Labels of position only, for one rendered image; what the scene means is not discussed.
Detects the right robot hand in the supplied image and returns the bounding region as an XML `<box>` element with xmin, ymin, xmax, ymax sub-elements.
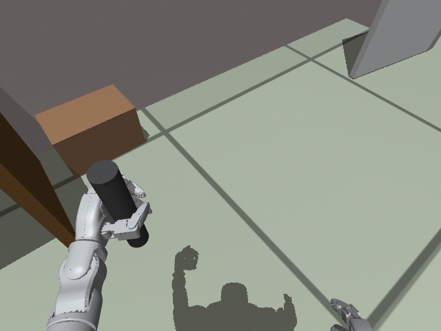
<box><xmin>330</xmin><ymin>299</ymin><xmax>373</xmax><ymax>331</ymax></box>

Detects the left robot hand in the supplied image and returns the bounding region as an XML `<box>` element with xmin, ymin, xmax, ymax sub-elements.
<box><xmin>75</xmin><ymin>172</ymin><xmax>152</xmax><ymax>247</ymax></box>

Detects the left robot arm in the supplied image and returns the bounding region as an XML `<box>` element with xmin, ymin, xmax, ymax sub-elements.
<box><xmin>45</xmin><ymin>239</ymin><xmax>107</xmax><ymax>331</ymax></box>

